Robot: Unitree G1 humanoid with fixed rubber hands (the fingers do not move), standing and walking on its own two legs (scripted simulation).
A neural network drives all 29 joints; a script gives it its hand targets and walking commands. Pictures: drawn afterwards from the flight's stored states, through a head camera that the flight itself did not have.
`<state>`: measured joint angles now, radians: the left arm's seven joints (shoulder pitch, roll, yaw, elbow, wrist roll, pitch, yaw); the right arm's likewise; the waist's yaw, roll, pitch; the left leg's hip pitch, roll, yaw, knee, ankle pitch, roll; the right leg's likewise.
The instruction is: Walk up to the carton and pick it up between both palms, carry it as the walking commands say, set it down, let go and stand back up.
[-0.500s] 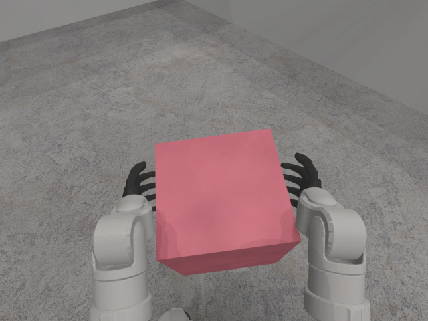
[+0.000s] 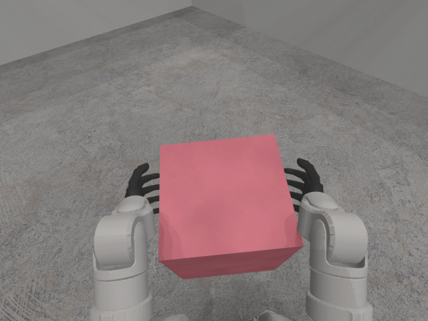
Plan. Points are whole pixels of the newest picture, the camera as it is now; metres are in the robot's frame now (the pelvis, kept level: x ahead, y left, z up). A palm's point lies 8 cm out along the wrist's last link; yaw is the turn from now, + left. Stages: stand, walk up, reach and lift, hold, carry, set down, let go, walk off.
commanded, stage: carry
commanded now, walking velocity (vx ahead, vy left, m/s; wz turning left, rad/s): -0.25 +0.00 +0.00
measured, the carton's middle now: (223, 214) +0.32 +0.00 +0.01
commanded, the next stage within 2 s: none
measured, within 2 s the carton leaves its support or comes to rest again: neither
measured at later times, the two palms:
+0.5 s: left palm out of the picture +0.08 +0.14 +0.11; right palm out of the picture +0.07 -0.15 +0.11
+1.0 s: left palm out of the picture -0.10 +0.17 +0.10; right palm out of the picture -0.10 -0.11 +0.11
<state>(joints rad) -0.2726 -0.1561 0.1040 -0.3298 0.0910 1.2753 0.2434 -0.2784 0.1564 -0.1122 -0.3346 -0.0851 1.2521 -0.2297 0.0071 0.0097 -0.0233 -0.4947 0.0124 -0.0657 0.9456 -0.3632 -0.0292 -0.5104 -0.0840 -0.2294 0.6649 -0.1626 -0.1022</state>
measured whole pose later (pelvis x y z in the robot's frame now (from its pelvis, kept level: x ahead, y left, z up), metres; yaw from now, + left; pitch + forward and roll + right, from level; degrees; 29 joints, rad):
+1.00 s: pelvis -0.38 +0.03 +0.01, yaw -1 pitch +0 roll -1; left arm -0.24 -0.15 0.10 -0.33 0.09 1.24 0.24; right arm -0.24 0.15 -0.09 -0.33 -0.07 1.23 -0.22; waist 0.01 -0.01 -0.01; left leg -0.49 0.04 -0.06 0.63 -0.16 -0.04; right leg -0.49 -0.07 -0.20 1.00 -0.42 -0.03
